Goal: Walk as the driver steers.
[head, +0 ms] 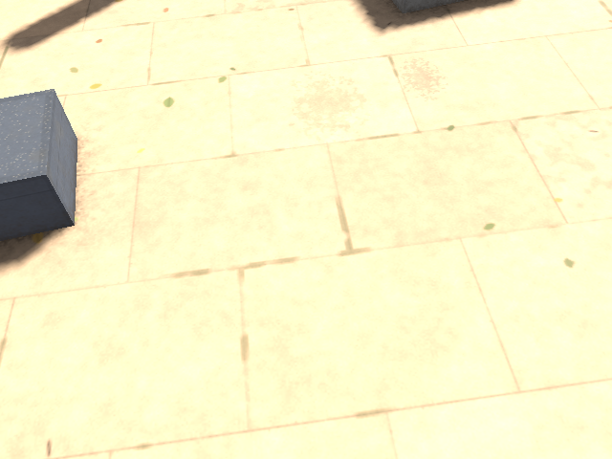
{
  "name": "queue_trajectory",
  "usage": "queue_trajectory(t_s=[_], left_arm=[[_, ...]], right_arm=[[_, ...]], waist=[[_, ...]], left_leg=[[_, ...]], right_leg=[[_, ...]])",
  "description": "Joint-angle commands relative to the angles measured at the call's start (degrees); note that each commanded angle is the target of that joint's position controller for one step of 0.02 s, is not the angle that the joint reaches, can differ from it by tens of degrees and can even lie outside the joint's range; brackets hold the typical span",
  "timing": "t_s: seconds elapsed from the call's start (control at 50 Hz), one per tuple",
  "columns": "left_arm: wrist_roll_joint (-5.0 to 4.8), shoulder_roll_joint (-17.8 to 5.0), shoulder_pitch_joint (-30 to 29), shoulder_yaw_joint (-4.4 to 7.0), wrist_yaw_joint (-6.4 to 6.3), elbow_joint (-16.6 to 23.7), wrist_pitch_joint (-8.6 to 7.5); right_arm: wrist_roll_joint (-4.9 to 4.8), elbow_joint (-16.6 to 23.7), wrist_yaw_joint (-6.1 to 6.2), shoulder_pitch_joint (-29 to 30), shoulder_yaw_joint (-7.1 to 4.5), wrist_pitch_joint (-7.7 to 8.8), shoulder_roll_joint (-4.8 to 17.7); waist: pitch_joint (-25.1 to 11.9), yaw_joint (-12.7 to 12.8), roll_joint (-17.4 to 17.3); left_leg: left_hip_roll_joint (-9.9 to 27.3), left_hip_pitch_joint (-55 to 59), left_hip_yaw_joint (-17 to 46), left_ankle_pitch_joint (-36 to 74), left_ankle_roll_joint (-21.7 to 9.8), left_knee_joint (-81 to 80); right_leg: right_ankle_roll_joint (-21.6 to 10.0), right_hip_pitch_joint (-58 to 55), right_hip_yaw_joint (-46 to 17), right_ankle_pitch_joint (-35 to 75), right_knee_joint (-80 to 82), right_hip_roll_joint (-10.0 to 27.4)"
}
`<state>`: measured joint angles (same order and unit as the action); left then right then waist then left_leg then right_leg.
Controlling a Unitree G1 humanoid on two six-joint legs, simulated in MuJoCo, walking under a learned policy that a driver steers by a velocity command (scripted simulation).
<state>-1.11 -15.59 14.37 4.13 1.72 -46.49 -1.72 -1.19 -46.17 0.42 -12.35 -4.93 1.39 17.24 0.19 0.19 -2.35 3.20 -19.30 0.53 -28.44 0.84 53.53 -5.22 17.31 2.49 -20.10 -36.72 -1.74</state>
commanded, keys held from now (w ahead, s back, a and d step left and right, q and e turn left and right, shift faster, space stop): w+e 0.10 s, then w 0.08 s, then w+q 0.82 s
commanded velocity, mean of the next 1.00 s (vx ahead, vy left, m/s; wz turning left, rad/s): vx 0.46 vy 0.00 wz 0.18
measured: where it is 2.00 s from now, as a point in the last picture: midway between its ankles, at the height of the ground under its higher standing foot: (298, 274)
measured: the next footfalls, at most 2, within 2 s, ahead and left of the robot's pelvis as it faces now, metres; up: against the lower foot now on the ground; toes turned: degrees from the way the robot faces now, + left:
left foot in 0.44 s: +0.40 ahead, +0.03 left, +0.00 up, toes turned -5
right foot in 0.88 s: +0.65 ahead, -0.20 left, +0.00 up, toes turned +15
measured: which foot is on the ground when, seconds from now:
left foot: up 0.00-0.42, down 0.44-0.88, up 0.90-1.00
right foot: down 0.00-0.44, up 0.46-0.86, down 0.88-1.00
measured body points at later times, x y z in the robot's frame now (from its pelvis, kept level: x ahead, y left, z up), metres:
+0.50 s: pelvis +0.25 -0.03 -0.01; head +0.29 -0.05 +0.44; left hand +0.24 +0.24 -0.13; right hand +0.47 -0.28 -0.10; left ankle +0.36 +0.03 -0.72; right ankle +0.01 -0.09 -0.66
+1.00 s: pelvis +0.54 -0.11 +0.01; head +0.56 -0.12 +0.46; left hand +0.64 +0.18 -0.07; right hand +0.67 -0.37 -0.11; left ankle +0.42 +0.02 -0.63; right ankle +0.61 -0.21 -0.72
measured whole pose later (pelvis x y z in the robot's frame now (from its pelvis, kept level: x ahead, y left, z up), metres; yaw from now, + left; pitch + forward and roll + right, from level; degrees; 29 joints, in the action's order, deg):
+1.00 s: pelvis +0.54 -0.11 +0.01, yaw +14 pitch +1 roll +0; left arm 0.6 -14.5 9.5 1.9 0.2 -39.3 -5.8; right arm -1.9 -42.5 0.4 -20.0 -3.6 1.9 18.0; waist 0.6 -1.7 -2.2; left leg -2.2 -24.0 5.9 -23.4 -0.7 67.3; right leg -0.2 20.1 -0.8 -11.3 -30.4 -0.2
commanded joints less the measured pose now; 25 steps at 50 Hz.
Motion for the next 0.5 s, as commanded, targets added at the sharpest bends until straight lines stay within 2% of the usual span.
queue_trajectory(t_s=[0.02,0.04,0.06,0.08,0.12,0.14,0.22,0.28,0.32,0.34,0.36,0.4,0.42,0.44,0.46,0.48,0.5], left_arm=[[0.12,-8.52,9.15,1.49,-0.02,2.15,-2.94],[-0.32,-7.45,7.00,1.04,-0.67,2.83,-2.82],[-0.33,-7.42,6.10,0.92,-1.22,3.21,-2.55],[-0.12,-6.45,7.02,0.59,-1.66,3.17,-2.31],[-0.01,-6.24,9.69,0.39,-2.60,2.55,-2.08],[-0.13,-5.80,10.63,0.26,-2.84,1.94,-2.02],[0.44,-4.85,13.88,-0.31,-3.68,-0.24,-1.65],[0.58,-4.72,15.87,-0.53,-3.68,-1.88,-1.80],[0.86,-4.83,16.67,-0.58,-3.56,-3.03,-1.86],[0.93,-5.51,15.78,-0.18,-3.49,-2.92,-1.86],[1.08,-6.11,15.16,0.09,-3.73,-3.12,-2.06],[1.91,-7.55,13.89,0.54,-4.38,-3.01,-1.52],[2.53,-7.89,13.25,0.64,-4.63,-2.79,-0.92],[2.15,-8.58,11.16,0.77,-4.40,-2.06,-0.72],[2.82,-7.92,8.10,0.24,-4.10,-0.31,-1.06],[2.47,-1.28,14.60,-1.41,-3.25,0.00,-1.72],[1.31,-4.95,12.10,-1.28,-2.28,0.26,-3.93]], right_arm=[[-1.25,8.95,-0.85,10.18,-0.30,4.78,5.66],[-0.05,7.35,-0.61,10.07,-0.32,5.12,5.42],[1.10,6.99,-0.53,9.88,-0.57,5.22,5.71],[1.36,6.74,-0.89,10.17,-0.69,5.07,5.44],[1.56,7.19,-1.66,11.35,-0.39,4.81,3.58],[1.71,7.39,-1.64,12.18,0.08,4.68,2.26],[0.81,9.18,-2.50,19.01,1.07,4.62,0.04],[0.01,10.44,-3.42,23.71,1.75,4.69,-0.37],[-0.40,11.28,-4.05,25.87,2.02,4.94,0.07],[-0.78,11.39,-4.53,25.73,2.06,5.22,0.79],[-1.11,11.33,-5.03,24.54,1.67,5.28,1.64],[-0.97,10.13,-5.20,19.47,0.87,5.07,3.59],[-0.94,8.23,-4.95,12.93,0.11,4.74,5.18],[-0.09,5.79,-4.60,4.52,-0.28,4.37,5.85],[0.89,3.80,-3.98,-6.66,-0.77,3.92,7.68],[0.91,2.21,-4.33,-11.18,-1.67,4.12,11.57],[-0.50,1.70,-3.25,-9.14,-0.90,3.78,6.48]], waist=[[2.64,3.47,8.18],[3.03,2.49,3.97],[2.72,1.69,4.23],[2.06,1.51,5.27],[1.05,1.41,6.42],[0.77,1.61,6.63],[2.98,3.56,8.64],[6.01,5.41,8.97],[7.49,5.90,8.34],[7.81,5.25,7.59],[6.79,4.24,7.44],[0.85,1.31,9.41],[-3.40,-1.65,10.08],[-7.10,-5.44,9.51],[-14.45,-10.20,5.20],[-21.38,-6.02,-10.42],[-20.08,-7.30,-6.50]], left_leg=[[-0.43,-37.05,5.14,2.93,-2.17,15.54],[1.14,-34.34,5.13,8.46,-2.15,11.85],[1.79,-30.68,4.64,13.04,-1.73,6.88],[1.18,-27.75,3.89,16.62,-1.20,4.02],[-1.07,-25.05,1.69,22.88,0.15,-0.82],[-1.74,-23.81,1.08,25.60,0.46,-3.66],[-3.47,-18.07,-1.28,35.98,0.26,-16.00],[-3.41,-16.74,-2.52,38.25,-1.03,-21.07],[-3.53,-18.18,-3.04,35.80,-2.59,-23.05],[-3.51,-18.99,-2.83,33.74,-3.69,-25.13],[-4.50,-16.87,-3.18,33.21,-5.22,-26.42],[-7.95,-10.18,-5.07,28.10,-7.35,-24.63],[-9.86,-4.18,-5.69,25.75,-8.79,-23.80],[-9.44,5.99,-5.37,28.62,-11.22,-26.97],[-1.22,25.80,7.23,30.34,-15.85,-24.99],[15.25,47.62,38.19,21.52,-28.73,-26.46],[15.34,45.56,45.60,13.27,-26.67,-34.56]], right_leg=[[-15.06,-25.56,-40.57,0.43,24.92,21.81],[-11.95,-23.94,-34.15,6.57,24.31,19.08],[-9.75,-21.99,-29.06,13.13,24.71,16.78],[-8.35,-21.52,-25.23,19.88,25.10,14.66],[-6.93,-20.99,-19.61,30.22,25.31,12.22],[-6.18,-20.39,-17.12,32.49,25.53,10.84],[-1.80,-16.10,-12.12,31.30,27.20,8.52],[-1.44,-16.63,-11.43,28.85,29.06,10.08],[-1.75,-20.24,-10.67,31.45,28.64,11.65],[-1.76,-23.01,-10.18,34.11,27.67,12.40],[-1.37,-24.66,-9.30,43.18,25.54,13.18],[0.08,-29.00,-7.89,66.01,17.58,13.48],[0.57,-30.27,-7.09,76.11,9.52,13.11],[1.36,-25.80,-5.46,79.89,-1.40,12.06],[2.00,-11.72,-6.22,63.89,-17.56,10.46],[8.35,15.23,-6.99,3.93,-43.80,-2.35],[6.52,21.94,-13.14,-9.17,-48.20,-2.43]])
